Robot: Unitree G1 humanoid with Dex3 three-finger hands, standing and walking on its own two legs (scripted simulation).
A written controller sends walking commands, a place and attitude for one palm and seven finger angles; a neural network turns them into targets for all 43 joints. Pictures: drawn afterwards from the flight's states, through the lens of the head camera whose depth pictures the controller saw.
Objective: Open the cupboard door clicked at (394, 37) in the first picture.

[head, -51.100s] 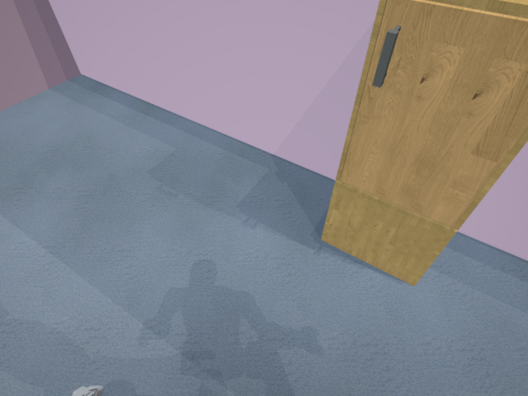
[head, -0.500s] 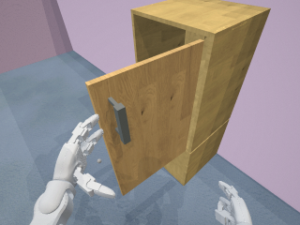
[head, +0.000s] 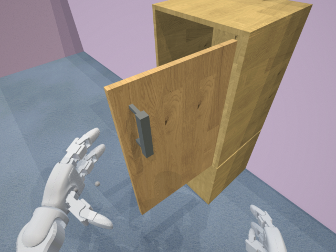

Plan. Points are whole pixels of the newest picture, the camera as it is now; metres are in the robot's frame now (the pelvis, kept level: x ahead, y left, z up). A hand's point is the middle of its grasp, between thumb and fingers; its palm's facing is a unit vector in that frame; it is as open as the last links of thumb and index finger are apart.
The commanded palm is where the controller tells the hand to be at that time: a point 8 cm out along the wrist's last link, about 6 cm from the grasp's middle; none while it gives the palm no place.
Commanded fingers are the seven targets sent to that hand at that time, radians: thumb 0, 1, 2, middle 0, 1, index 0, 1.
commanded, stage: draw the hand back to the body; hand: left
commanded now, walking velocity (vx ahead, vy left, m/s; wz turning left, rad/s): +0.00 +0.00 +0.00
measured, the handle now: (140, 131) +0.35 +0.11 +0.14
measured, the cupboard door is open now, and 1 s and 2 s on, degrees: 86 86 86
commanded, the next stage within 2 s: step back with the hand held close in 1.44 s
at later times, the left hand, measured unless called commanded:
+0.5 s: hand (66, 180) +0.20 +0.22 +0.15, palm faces +0.23 -0.94 -0.25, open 15.4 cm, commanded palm +0.16 +0.26 +0.16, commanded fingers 0.00 -0.05 0.50 -0.17 -0.30 -0.17 -0.30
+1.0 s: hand (48, 166) +0.22 +0.26 +0.16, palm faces +0.40 -0.82 -0.40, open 9.8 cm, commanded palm +0.17 +0.30 +0.17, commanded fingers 0.00 0.83 0.87 -0.20 -0.30 -0.20 -0.30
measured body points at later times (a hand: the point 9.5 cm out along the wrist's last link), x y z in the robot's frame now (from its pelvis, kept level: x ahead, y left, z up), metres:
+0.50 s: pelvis +0.00 +0.02 +0.01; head -0.03 +0.00 +0.46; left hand +0.18 +0.27 +0.16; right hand +0.20 -0.19 -0.06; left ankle +0.00 +0.12 -0.73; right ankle +0.00 -0.10 -0.73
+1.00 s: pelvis +0.02 +0.01 +0.01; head +0.01 -0.01 +0.46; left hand +0.20 +0.30 +0.18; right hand +0.20 -0.21 -0.08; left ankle +0.00 +0.12 -0.73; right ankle +0.00 -0.10 -0.73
